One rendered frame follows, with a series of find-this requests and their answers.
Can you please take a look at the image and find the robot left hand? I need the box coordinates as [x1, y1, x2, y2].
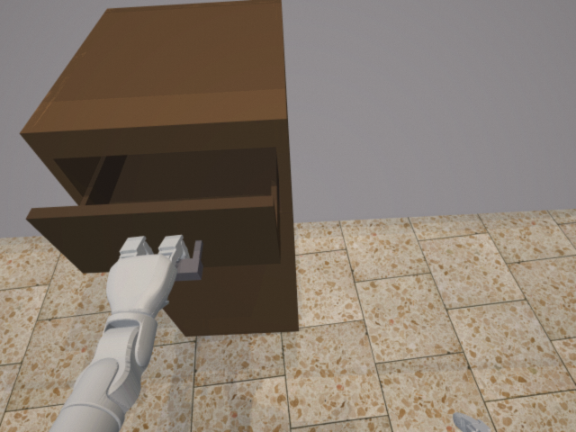
[106, 235, 190, 319]

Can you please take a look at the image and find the left robot forearm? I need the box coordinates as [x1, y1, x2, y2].
[49, 311, 158, 432]

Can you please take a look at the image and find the drawer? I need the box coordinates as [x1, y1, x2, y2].
[26, 147, 281, 274]

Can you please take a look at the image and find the robot right hand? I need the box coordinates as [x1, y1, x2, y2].
[453, 412, 491, 432]

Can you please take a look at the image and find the handle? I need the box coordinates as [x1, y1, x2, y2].
[175, 240, 203, 281]

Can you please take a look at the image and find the cabinet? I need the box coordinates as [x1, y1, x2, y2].
[20, 0, 299, 337]

